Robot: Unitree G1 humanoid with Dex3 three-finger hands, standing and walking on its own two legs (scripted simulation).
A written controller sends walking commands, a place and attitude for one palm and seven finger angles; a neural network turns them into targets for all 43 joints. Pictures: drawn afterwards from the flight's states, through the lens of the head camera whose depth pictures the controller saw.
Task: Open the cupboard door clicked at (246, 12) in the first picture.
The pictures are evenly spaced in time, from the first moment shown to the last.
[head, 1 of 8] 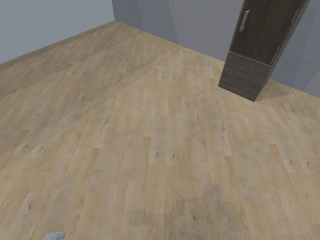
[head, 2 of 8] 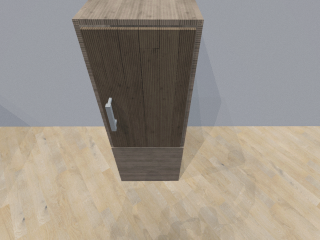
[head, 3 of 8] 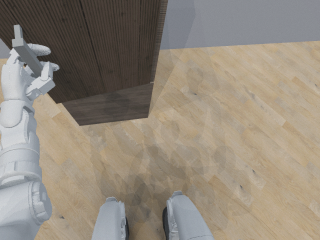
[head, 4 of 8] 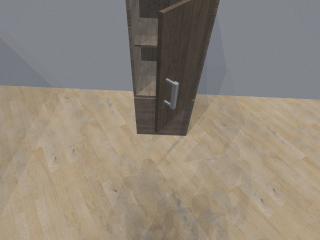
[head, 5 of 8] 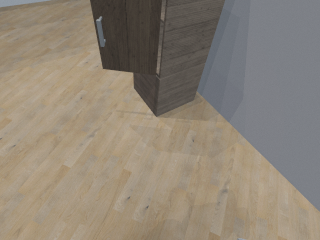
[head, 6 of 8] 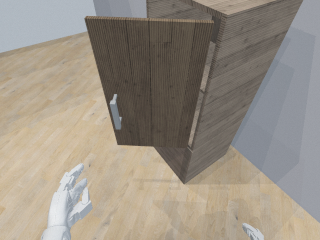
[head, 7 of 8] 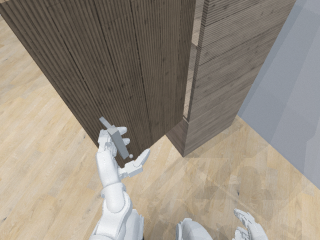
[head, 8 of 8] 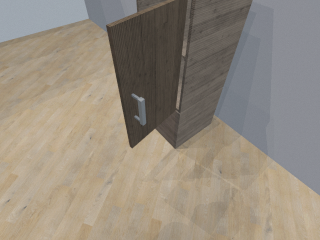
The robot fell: no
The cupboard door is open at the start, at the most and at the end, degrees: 0 100 100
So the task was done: yes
